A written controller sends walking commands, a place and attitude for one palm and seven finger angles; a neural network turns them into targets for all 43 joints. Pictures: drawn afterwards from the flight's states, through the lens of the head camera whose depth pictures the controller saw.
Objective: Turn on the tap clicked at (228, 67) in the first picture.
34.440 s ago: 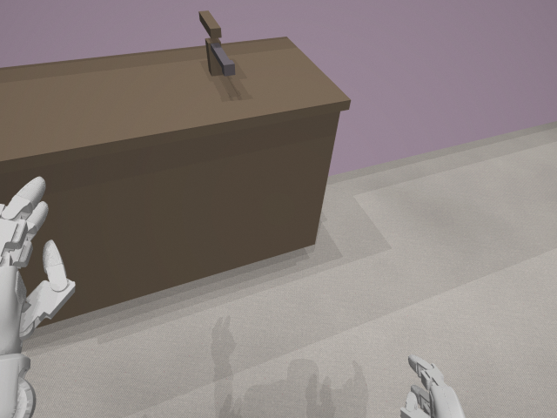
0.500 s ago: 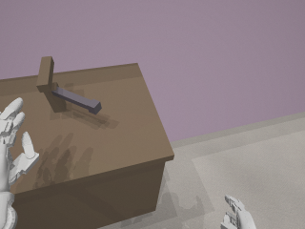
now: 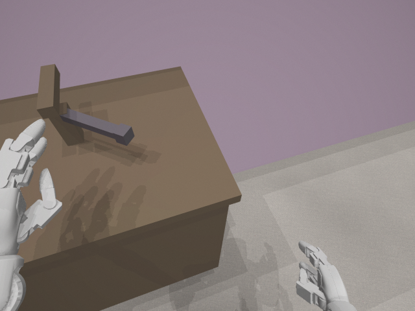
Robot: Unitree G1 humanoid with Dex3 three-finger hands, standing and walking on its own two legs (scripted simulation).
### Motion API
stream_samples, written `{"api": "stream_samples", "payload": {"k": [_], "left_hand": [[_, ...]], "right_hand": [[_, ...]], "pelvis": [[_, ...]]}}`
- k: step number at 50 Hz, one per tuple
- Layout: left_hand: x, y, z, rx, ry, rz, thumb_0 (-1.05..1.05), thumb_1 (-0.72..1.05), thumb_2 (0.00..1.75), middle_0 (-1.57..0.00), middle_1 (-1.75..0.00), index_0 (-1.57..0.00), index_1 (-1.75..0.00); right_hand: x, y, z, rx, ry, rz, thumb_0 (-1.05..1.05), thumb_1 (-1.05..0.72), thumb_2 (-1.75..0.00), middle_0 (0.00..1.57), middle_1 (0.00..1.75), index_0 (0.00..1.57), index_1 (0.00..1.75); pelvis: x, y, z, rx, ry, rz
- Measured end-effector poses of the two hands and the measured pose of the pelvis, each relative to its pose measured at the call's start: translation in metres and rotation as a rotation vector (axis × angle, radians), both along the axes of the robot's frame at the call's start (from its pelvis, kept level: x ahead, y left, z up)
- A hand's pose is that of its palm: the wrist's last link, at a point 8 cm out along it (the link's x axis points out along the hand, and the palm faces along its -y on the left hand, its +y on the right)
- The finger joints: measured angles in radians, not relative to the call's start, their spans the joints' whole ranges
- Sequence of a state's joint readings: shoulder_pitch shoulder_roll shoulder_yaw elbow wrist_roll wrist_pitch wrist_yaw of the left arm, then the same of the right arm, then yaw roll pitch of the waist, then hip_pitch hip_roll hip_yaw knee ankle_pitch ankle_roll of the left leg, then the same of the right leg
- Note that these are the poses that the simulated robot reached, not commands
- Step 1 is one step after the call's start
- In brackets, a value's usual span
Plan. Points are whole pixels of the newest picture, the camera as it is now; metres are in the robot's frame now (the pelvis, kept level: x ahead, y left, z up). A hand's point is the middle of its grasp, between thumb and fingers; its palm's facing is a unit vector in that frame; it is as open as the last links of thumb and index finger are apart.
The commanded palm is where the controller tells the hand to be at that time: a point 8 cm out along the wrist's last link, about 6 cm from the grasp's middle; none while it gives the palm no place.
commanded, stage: come to a stop and stand still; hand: left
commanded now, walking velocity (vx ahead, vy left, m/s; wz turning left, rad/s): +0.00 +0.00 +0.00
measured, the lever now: (123, 134) +0.41 +0.20 +0.10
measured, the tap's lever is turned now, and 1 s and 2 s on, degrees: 49 49 49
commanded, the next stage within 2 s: look again from close up in 0.52 s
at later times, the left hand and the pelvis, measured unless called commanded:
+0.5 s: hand (40, 203) +0.23 +0.25 +0.15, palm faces +0.38 -0.84 -0.39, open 7.4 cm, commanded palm +0.17 +0.28 +0.18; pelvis +0.01 +0.00 +0.00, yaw +1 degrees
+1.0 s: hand (24, 203) +0.22 +0.26 +0.17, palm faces +0.40 -0.80 -0.44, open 7.4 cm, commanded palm +0.15 +0.28 +0.18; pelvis +0.00 +0.00 +0.00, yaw +3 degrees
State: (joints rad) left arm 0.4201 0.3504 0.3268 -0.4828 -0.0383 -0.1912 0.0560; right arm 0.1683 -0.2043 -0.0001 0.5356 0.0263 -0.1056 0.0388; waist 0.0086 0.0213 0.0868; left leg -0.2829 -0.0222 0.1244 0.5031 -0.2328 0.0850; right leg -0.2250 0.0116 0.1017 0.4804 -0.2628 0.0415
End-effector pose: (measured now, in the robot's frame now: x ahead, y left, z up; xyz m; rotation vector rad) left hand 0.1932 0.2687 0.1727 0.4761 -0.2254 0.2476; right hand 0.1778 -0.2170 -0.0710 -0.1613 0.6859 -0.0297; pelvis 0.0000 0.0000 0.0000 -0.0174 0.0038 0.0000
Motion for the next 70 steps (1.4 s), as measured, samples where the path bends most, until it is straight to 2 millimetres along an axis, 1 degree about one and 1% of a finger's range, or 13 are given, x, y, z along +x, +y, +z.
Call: {"api": "stream_samples", "payload": {"k": [2,5,11,16,24,34,47,52,55,57,63,66,70], "left_hand": [[-0.006,-0.006,-0.014,-0.013,0.071,-0.035,0.01,0.9,0.9,-0.21,-0.3,-0.21,-0.31],[-0.011,0.009,-0.023,-0.004,0.095,0.008,0.01,0.89,0.9,-0.22,-0.3,-0.22,-0.31],[-0.011,0.04,0.003,0.003,-0.075,0.163,0.02,0.89,0.9,-0.22,-0.3,-0.22,-0.31],[-0.008,0.024,0.015,-0.026,-0.154,0.113,0.01,0.89,0.9,-0.21,-0.3,-0.21,-0.31],[-0.001,0.024,-0.007,-0.03,-0.035,0.084,0.01,0.89,0.9,-0.22,-0.3,-0.21,-0.31],[-0.015,0.025,0.007,-0.032,-0.099,0.103,0.01,0.89,0.9,-0.22,-0.3,-0.21,-0.31],[-0.017,0.027,-0.007,-0.058,-0.03,0.116,0.01,0.89,0.9,-0.21,-0.3,-0.21,-0.31],[-0.003,0.046,0.026,0.096,-0.127,0.126,0.01,0.89,0.9,-0.22,-0.3,-0.22,-0.31],[0.001,0.059,0.031,-0.056,-0.121,0.182,0.01,0.89,0.9,-0.22,-0.3,-0.22,-0.31],[-0.003,0.052,0.021,-0.127,-0.052,0.187,0.01,0.9,0.9,-0.21,-0.3,-0.21,-0.31],[-0.034,0.0,-0.022,-0.104,0.172,0.122,0.01,0.9,0.9,-0.21,-0.3,-0.21,-0.31],[-0.057,-0.01,-0.018,-0.099,0.08,0.143,0.02,0.89,0.9,-0.22,-0.3,-0.21,-0.31],[-0.081,-0.001,0.003,-0.08,-0.116,0.282,0.02,0.89,0.9,-0.22,-0.3,-0.22,-0.31]], "right_hand": [[-0.005,0.0,0.0,-0.012,0.015,-0.022,0.01,-0.9,-0.9,0.2,0.3,0.21,0.3],[-0.01,-0.002,0.001,-0.051,0.05,-0.026,0.01,-0.9,-0.9,0.2,0.3,0.2,0.3],[-0.007,-0.007,0.003,-0.103,0.068,0.025,0.01,-0.9,-0.9,0.2,0.3,0.2,0.3],[0.005,-0.006,0.009,-0.095,0.014,0.022,0.01,-0.9,-0.9,0.2,0.3,0.2,0.3],[0.016,-0.001,0.016,-0.076,-0.028,-0.003,0.01,-0.9,-0.9,0.2,0.3,0.2,0.3],[0.01,0.002,0.013,-0.091,0.006,0.024,0.01,-0.9,-0.9,0.2,0.3,0.21,0.3],[-0.004,0.002,0.011,-0.087,0.025,-0.002,0.01,-0.9,-0.9,0.2,0.3,0.21,0.3],[-0.007,0.005,0.002,-0.127,0.055,0.105,0.01,-0.9,-0.9,0.2,0.3,0.2,0.3],[-0.004,0.003,-0.004,-0.094,0.067,0.118,0.01,-0.9,-0.9,0.2,0.3,0.21,0.3],[0.001,0.001,-0.004,-0.066,0.04,0.111,0.01,-0.9,-0.9,0.2,0.3,0.21,0.3],[0.017,-0.009,0.003,-0.047,-0.04,0.129,0.01,-0.9,-0.9,0.2,0.3,0.21,0.3],[0.021,-0.015,0.007,-0.068,-0.057,0.15,0.01,-0.9,-0.9,0.2,0.3,0.21,0.3],[0.022,-0.025,0.001,-0.084,-0.048,0.189,0.01,-0.9,-0.9,0.2,0.3,0.2,0.3]], "pelvis": [[0.002,-0.001,0.0,0.002,-0.001,0.001],[0.004,-0.005,0.001,0.003,-0.004,0.012],[0.004,-0.007,0.001,-0.011,-0.013,0.035],[0.009,-0.003,0.002,-0.011,-0.01,0.026],[0.013,-0.003,0.003,-0.007,-0.007,0.025],[0.01,-0.003,0.004,-0.011,-0.017,0.03],[0.003,-0.001,0.005,-0.012,-0.024,0.029],[-0.004,-0.007,0.0,0.002,-0.021,0.078],[-0.006,-0.01,0.0,0.015,-0.014,0.068],[-0.006,-0.012,-0.001,0.018,-0.013,0.051],[-0.014,-0.025,-0.004,0.014,-0.013,0.063],[-0.017,-0.04,-0.006,0.014,-0.015,0.075],[-0.02,-0.059,-0.01,0.006,-0.031,0.114]]}}
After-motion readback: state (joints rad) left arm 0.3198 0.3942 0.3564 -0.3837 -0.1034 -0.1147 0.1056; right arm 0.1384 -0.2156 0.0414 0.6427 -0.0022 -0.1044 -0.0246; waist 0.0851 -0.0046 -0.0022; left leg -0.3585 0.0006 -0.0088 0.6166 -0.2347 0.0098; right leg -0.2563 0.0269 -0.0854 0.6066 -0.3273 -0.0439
